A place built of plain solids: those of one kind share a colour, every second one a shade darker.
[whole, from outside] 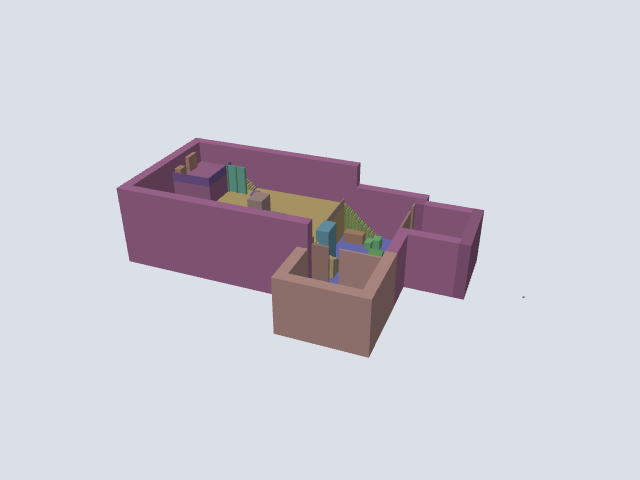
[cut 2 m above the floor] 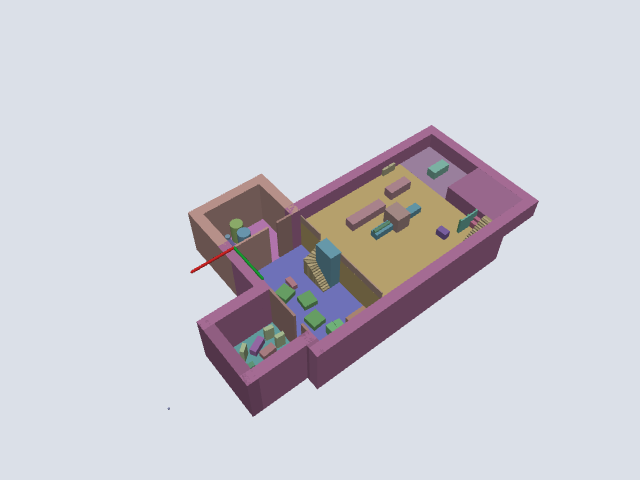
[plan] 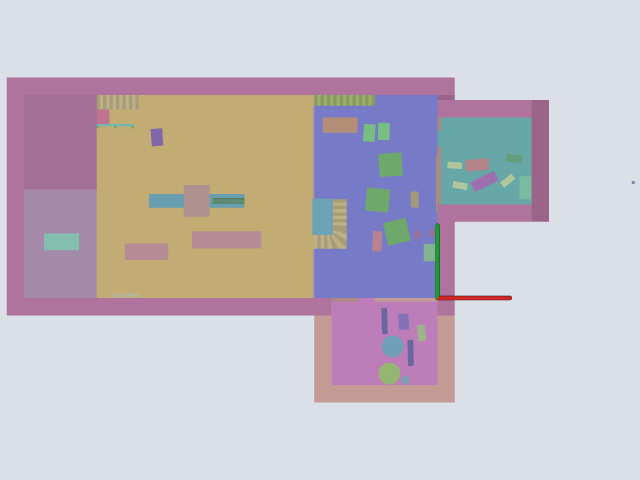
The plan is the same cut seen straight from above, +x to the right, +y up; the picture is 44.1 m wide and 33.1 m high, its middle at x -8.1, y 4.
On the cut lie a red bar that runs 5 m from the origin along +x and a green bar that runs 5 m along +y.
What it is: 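14 risers of 0.175 m from the saw floor up to the attic, 2.45 m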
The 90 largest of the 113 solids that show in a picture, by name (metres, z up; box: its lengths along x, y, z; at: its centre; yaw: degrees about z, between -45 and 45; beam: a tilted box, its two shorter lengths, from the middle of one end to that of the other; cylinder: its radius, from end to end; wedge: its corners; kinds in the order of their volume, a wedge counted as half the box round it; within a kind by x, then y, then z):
{
 "wall_timber_1": {"box": [1.2, 9.9, 5.45], "at": [-29.1, 3.75, 6.18]},
 "wall_timber_2": {"box": [1.2, 8.9, 5.45], "at": [-29.1, 10.75, 6.18]},
 "wall_timber_3": {"box": [7.4, 1.2, 5.45], "at": [-26.0, 14.6, 6.18]},
 "wall_timber_4": {"box": [22.4, 1.2, 9.31], "at": [-18.5, -0.6, 4.25]},
 "wall_timber_5": {"box": [17.4, 1.2, 9.31], "at": [-16.0, 14.6, 4.25]},
 "wall_timber_6": {"box": [10.9, 1.2, 6.56], "at": [-4.25, 14.6, 2.88]},
 "wall_timber_7": {"box": [1.2, 7.65, 6.56], "at": [0.6, 2.62, 2.88]},
 "wall_timber_8": {"box": [1.2, 2.75, 6.56], "at": [0.6, 13.82, 2.88]},
 "wall_timber_9": {"box": [7.7, 1.2, 6.56], "at": [3.85, 5.85, 2.88]},
 "wall_timber_10": {"box": [7.7, 1.2, 6.56], "at": [3.85, 13.05, 2.88]},
 "wall_timber_11": {"box": [1.2, 8.4, 6.56], "at": [7.1, 9.45, 2.88]},
 "floor_saw_concrete_1": {"box": [15.0, 14.0, 4.26], "at": [-16.0, 7.0, 1.73]},
 "wall_brick_1": {"box": [1.2, 7.2, 6.56], "at": [-7.9, -3.6, 2.88]},
 "wall_brick_2": {"box": [1.85, 0.25, 6.56], "at": [-6.38, -0.12, 2.88]},
 "wall_brick_3": {"box": [9.7, 1.2, 6.56], "at": [-3.65, -6.6, 2.88]},
 "wall_brick_4": {"box": [4.35, 0.25, 6.56], "at": [-2.17, -0.12, 2.88]},
 "wall_brick_5": {"box": [0.25, 4.0, 6.56], "at": [0.12, 8.45, 2.88]},
 "wall_brick_6": {"box": [0.25, 0.9, 6.56], "at": [0.12, 12.0, 2.88]},
 "wall_brick_7": {"box": [1.2, 8.4, 6.56], "at": [0.6, -3.0, 2.88]},
 "floor_attic_floorboards_1": {"box": [5.0, 6.5, 2.85], "at": [-26.0, 10.75, 4.88]},
 "floor_gearfloor_brick_1": {"box": [8.5, 14.0, 0.4], "at": [-4.25, 7.0, -0.2]},
 "pod_gearhouse_brick_1": {"box": [1.44, 2.5, 5.11], "at": [-7.93, 5.6, 2.56]},
 "floor_boiler_concrete_1": {"box": [7.3, 6.0, 0.4], "at": [-3.65, -3.0, -0.2]},
 "floor_leanto_floorboards_1": {"box": [6.5, 6.0, 0.4], "at": [3.25, 9.45, -0.2]},
 "step_1": {"box": [0.31, 1.0, 2.33], "at": [-23.43, 13.5, 4.97]},
 "step_2": {"box": [0.31, 1.0, 2.15], "at": [-23.21, 13.5, 4.88]},
 "step_3": {"box": [0.31, 1.0, 1.98], "at": [-22.98, 13.5, 4.8]},
 "step_4": {"box": [0.31, 1.0, 1.8], "at": [-22.76, 13.5, 4.71]},
 "step_5": {"box": [0.31, 1.0, 1.62], "at": [-22.54, 13.5, 4.62]},
 "step_6": {"box": [0.31, 1.0, 1.45], "at": [-22.31, 13.5, 4.54]},
 "step_7": {"box": [0.31, 1.0, 1.27], "at": [-22.09, 13.5, 4.45]},
 "step_8": {"box": [0.31, 0.95, 3.72], "at": [-8.43, 3.88, 1.81]},
 "step_9": {"box": [0.31, 0.95, 3.52], "at": [-8.2, 3.88, 1.71]},
 "step_10": {"box": [0.31, 0.95, 3.33], "at": [-7.97, 3.88, 1.62]},
 "step_11": {"box": [0.31, 0.95, 3.14], "at": [-7.74, 3.88, 1.52]},
 "step_12": {"wedge": [[-7.67, 3.4, -0.05], [-7.67, 3.4, 2.9], [-7.67, 4.35, -0.05], [-7.67, 4.35, 2.9], [-7.48, 4.35, -0.05], [-7.48, 4.35, 2.9], [-7.23, 3.4, -0.05], [-7.23, 3.4, 2.9]]},
 "step_13": {"wedge": [[-7.56, 4.35, -0.05], [-7.56, 4.35, 2.7], [-7.36, 4.35, -0.05], [-7.36, 4.35, 2.7], [-7.31, 3.4, -0.05], [-7.31, 3.4, 2.7], [-6.81, 3.4, -0.05], [-6.81, 3.4, 2.7]]},
 "step_14": {"wedge": [[-7.45, 4.35, -0.05], [-7.45, 4.35, 2.51], [-7.21, 4.35, -0.05], [-7.21, 4.35, 2.51], [-6.9, 3.4, -0.05], [-6.9, 3.4, 2.51], [-6.26, 3.4, -0.05], [-6.26, 3.4, 2.51]]},
 "step_15": {"wedge": [[-7.21, 4.18, -0.05], [-7.21, 4.18, 2.32], [-7.21, 4.54, -0.05], [-7.21, 4.54, 2.32], [-6.26, 3.4, -0.05], [-6.26, 3.4, 2.32], [-6.26, 3.99, -0.05], [-6.26, 3.99, 2.32]]},
 "step_16": {"wedge": [[-7.21, 4.45, -0.05], [-7.21, 4.45, 2.12], [-7.21, 4.66, -0.05], [-7.21, 4.66, 2.12], [-6.26, 3.9, -0.05], [-6.26, 3.9, 2.12], [-6.26, 4.41, -0.05], [-6.26, 4.41, 2.12]]},
 "step_17": {"wedge": [[-7.21, 4.58, -0.05], [-7.21, 4.58, 1.93], [-7.21, 4.77, -0.05], [-7.21, 4.77, 1.93], [-6.26, 4.33, -0.05], [-6.26, 4.33, 1.93], [-6.26, 4.77, -0.05], [-6.26, 4.77, 1.93]]},
 "step_18": {"box": [0.95, 0.31, 1.79], "at": [-6.73, 4.84, 0.84]},
 "step_19": {"box": [0.95, 0.31, 1.59], "at": [-6.73, 5.07, 0.75]},
 "step_20": {"box": [0.95, 0.31, 1.4], "at": [-6.73, 5.3, 0.65]},
 "step_21": {"box": [0.95, 0.31, 1.21], "at": [-6.73, 5.53, 0.55]},
 "floor_sawend_concrete_1": {"box": [5.0, 7.5, 0.4], "at": [-26.0, 3.75, 3.66]},
 "sawframe_1": {"box": [1.8, 2.2, 2.8], "at": [-16.6, 6.7, 5.26]},
 "boardstack_saw_1": {"box": [3.0, 1.15, 1.14], "at": [-20.06, 3.19, 4.43]},
 "boardstack_saw_2": {"box": [4.8, 1.2, 1.06], "at": [-14.53, 4.01, 4.39]},
 "dustheap_gear_1": {"box": [1.6, 1.6, 0.7], "at": [-4.13, 6.76, 0.35], "yaw": -5.5},
 "dustheap_gear_2": {"box": [1.6, 1.6, 0.72], "at": [-3.24, 9.19, 0.36], "yaw": 4.2},
 "dustheap_gear_3": {"box": [1.6, 1.6, 0.71], "at": [-2.8, 4.56, 0.35], "yaw": 12.7},
 "cyclone_boiler_1": {"cylinder": 0.75, "from": [-3.09, -3.35, 0.0], "to": [-3.09, -3.35, 3.03]},
 "cyclone_boiler_far_1": {"cylinder": 0.75, "from": [-3.32, -5.21, 0.0], "to": [-3.32, -5.21, 2.67]},
 "step_fra_1": {"box": [0.3, 0.75, 3.72], "at": [-8.43, 13.62, 1.81]},
 "step_fra_2": {"box": [0.3, 0.75, 3.52], "at": [-8.21, 13.63, 1.71]},
 "step_fra_3": {"box": [0.3, 0.75, 3.33], "at": [-7.99, 13.63, 1.62]},
 "step_fra_4": {"box": [0.3, 0.75, 2.75], "at": [-7.33, 13.63, 1.33]},
 "step_fra_5": {"box": [0.3, 0.75, 2.56], "at": [-7.1, 13.63, 1.23]},
 "step_fra_6": {"box": [0.3, 0.75, 1.59], "at": [-6.0, 13.63, 0.75]},
 "rolls_1": {"box": [2.4, 0.95, 0.8], "at": [-18.7, 6.7, 4.26]},
 "rolls_2": {"box": [2.4, 0.95, 0.8], "at": [-14.5, 6.7, 4.26]},
 "boardstack_layfra_1": {"box": [2.4, 1.05, 1.3], "at": [-6.7, 11.93, 0.65]},
 "boardstack_sawend_1": {"box": [2.4, 1.15, 1.06], "at": [-25.93, 3.87, 4.39]},
 "cabinet_leanto_1": {"box": [1.0, 0.45, 1.91], "at": [1.19, 9.15, 0.95], "yaw": -3.8},
 "cabinet_leanto_2": {"box": [1.0, 0.45, 1.82], "at": [1.56, 7.76, 0.91], "yaw": -10.6},
 "cabinet_leanto_3": {"box": [1.0, 0.45, 1.9], "at": [4.84, 8.09, 0.95], "yaw": 39.0},
 "pallets_fillfra_1": {"box": [0.8, 1.2, 0.87], "at": [-4.7, 11.39, 0.43], "yaw": -4.3},
 "pallets_fillfra_2": {"box": [0.8, 1.2, 1.32], "at": [-3.7, 11.48, 0.66], "yaw": -1.6},
 "beltguard_boiler_1": {"box": [0.4, 1.8, 1.41], "at": [-3.65, -1.58, 0.7], "yaw": 1.4},
 "beltguard_boiler_2": {"box": [0.4, 1.8, 1.46], "at": [-1.85, -3.79, 0.73], "yaw": 1.3},
 "bladerack_attic_1": {"box": [0.5, 1.8, 1.92], "at": [-28.21, 11.37, 7.27]},
 "wall_alleyfrl_metal_1": {"box": [2.58, 0.15, 3.6], "at": [-22.21, 11.93, 5.61]},
 "rail_attic_1": {"box": [4.88, 0.12, 1.1], "at": [-26.06, 7.56, 6.86]},
 "rail_attic_2": {"box": [0.12, 5.45, 1.1], "at": [-23.56, 10.22, 6.86]},
 "slidingdoor_gear_1": {"box": [0.1, 4.0, 3.3], "at": [-0.06, 7.89, 1.65]},
 "grinder_attic_1": {"box": [0.8, 1.2, 1.36], "at": [-28.06, 8.65, 6.99]},
 "rail_saw_1": {"box": [0.12, 3.4, 1.1], "at": [-8.56, 1.7, 4.41]},
 "rail_saw_2": {"box": [0.12, 6.36, 1.1], "at": [-8.56, 10.02, 4.41]},
 "bench_leanto_1": {"box": [1.8, 0.75, 0.89], "at": [3.25, 8.05, 0.45], "yaw": 26.3},
 "winch_gear_1": {"box": [0.9, 1.2, 0.88], "at": [-0.49, 3.13, 0.44]},
 "desk_leanto_1": {"box": [1.6, 0.8, 0.73], "at": [2.74, 9.18, 0.36], "yaw": 4.9},
 "desk_leanto_far_1": {"box": [0.8, 1.6, 0.72], "at": [6.06, 7.6, 0.36]},
 "pallets_1": {"box": [0.8, 1.2, 0.84], "at": [-19.34, 11.08, 4.28], "yaw": 4.2},
 "motor_boiler_1": {"box": [0.7, 1.1, 0.89], "at": [-2.32, -1.64, 0.45], "yaw": 3.9},
 "barrow_gear_1": {"box": [0.65, 1.4, 0.66], "at": [-4.16, 3.91, 0.33], "yaw": -2.4},
 "toolchest_leanto_1": {"box": [1.1, 0.55, 0.95], "at": [5.28, 9.62, 0.47], "yaw": -6.6},
 "toolchest_gear_1": {"box": [0.55, 1.1, 0.92], "at": [-1.57, 6.79, 0.46], "yaw": 1.9},
 "toolchest_boiler_1": {"box": [0.55, 1.1, 0.89], "at": [-1.1, -2.41, 0.45], "yaw": 6.8},
 "crib_1": {"box": [0.45, 1.0, 1.1], "at": [-23.28, 12.5, 4.41]}
}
